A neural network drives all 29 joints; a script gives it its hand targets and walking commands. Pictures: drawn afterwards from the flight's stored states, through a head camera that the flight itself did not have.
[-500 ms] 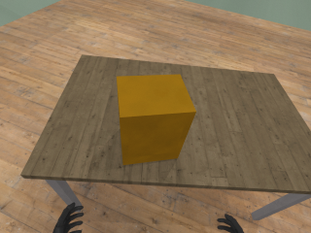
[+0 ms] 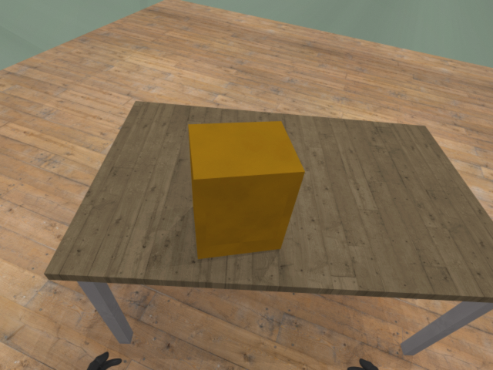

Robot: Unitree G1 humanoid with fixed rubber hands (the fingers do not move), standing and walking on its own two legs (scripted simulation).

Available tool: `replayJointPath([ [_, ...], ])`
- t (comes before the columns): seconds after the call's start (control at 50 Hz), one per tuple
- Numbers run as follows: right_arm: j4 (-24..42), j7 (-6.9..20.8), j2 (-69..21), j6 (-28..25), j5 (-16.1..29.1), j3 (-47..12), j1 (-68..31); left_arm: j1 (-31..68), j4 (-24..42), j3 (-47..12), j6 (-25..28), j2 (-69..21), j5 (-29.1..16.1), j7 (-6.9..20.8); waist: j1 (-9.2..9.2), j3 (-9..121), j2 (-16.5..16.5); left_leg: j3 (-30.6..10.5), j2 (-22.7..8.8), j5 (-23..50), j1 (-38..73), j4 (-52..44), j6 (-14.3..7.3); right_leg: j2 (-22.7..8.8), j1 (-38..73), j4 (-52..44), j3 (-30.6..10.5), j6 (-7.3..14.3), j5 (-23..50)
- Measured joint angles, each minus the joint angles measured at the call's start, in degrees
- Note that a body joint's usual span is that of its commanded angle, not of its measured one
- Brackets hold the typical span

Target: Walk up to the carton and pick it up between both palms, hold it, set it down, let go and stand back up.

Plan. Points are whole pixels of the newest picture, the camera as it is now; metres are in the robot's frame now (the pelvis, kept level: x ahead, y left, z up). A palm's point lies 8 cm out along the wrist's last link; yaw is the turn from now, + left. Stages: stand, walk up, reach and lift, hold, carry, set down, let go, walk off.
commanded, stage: stand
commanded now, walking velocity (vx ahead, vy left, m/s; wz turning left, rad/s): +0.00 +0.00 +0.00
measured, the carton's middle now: (238, 192) +0.51 +0.04 -0.04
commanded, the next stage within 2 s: none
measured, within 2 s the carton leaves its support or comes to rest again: neither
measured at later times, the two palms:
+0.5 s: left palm out of the picture +0.07 +0.26 -0.11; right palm out of the picture +0.06 -0.23 -0.11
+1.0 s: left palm out of the picture +0.09 +0.26 -0.11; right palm out of the picture +0.08 -0.23 -0.11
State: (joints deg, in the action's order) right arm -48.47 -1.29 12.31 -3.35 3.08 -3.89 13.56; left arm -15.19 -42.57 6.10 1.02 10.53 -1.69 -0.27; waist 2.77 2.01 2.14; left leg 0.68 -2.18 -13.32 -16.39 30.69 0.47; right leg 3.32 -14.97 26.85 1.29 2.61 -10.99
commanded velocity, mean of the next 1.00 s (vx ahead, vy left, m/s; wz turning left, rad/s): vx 0.00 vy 0.00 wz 0.00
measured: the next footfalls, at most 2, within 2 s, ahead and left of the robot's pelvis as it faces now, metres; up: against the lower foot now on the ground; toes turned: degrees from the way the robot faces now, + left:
none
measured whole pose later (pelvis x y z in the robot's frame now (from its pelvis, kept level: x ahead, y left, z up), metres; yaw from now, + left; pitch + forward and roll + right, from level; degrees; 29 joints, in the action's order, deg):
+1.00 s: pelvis +0.00 +0.00 +0.00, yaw +0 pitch -1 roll -1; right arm -48.5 -0.8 12.8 -3.1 3.1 -3.8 17.4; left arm -16.1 -42.8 6.1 1.5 12.2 -1.7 0.4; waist 2.8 2.0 1.1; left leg 0.7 -2.2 -13.5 -16.4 30.7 0.4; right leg 3.3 -15.0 26.8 1.3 2.6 -11.1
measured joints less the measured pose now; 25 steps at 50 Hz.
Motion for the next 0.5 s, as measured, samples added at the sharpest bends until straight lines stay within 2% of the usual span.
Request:
replayJointPath([
  [0.5, 0.01, 0.56, 0.02, 0.22, 0.01, 0.04, 3.80, -0.96, -0.24, 0.00, 0.01, 1.54, 0.00, 0.68, 0.00, 0.01, -0.49, 0.00, 0.00, 1.39, 0.00, 0.00, -0.05, -0.01, 0.01, 0.00, 0.00, -0.01, 0.95],
])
